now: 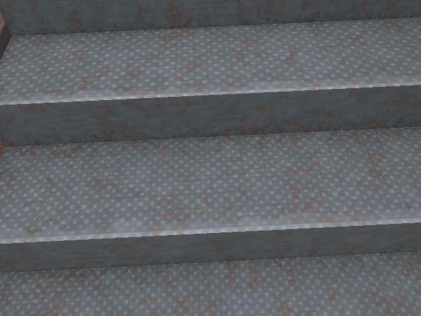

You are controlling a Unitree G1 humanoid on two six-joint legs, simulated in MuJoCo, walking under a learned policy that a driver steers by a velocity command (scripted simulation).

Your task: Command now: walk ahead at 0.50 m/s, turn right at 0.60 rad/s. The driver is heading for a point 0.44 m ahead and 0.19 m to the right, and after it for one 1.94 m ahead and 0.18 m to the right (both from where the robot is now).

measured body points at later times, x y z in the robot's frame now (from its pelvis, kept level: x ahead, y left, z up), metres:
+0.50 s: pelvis +0.29 -0.09 +0.13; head +0.28 -0.09 +0.58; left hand +0.54 +0.06 +0.04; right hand +0.19 -0.30 -0.03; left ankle +0.13 +0.09 -0.48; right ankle +0.34 -0.18 -0.52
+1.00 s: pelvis +0.57 -0.15 +0.29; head +0.54 -0.14 +0.74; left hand +0.71 +0.05 +0.15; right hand +0.57 -0.39 +0.16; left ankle +0.64 -0.11 -0.36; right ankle +0.43 -0.26 -0.26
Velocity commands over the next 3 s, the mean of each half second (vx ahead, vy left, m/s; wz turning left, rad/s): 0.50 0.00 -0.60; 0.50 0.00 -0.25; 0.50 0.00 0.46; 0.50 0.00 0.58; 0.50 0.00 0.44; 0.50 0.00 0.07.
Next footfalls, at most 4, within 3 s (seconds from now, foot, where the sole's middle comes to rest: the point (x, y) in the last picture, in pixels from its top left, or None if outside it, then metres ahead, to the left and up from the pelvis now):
0.40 right None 0.37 -0.19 -0.56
0.86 left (265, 188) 0.68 -0.13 -0.39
1.44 right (367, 58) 1.00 -0.44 -0.23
2.08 left None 1.30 -0.17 -0.07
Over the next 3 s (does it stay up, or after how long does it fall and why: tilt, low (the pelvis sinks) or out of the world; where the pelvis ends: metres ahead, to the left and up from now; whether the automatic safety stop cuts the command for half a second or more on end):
stays up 1.62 -0.21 0.87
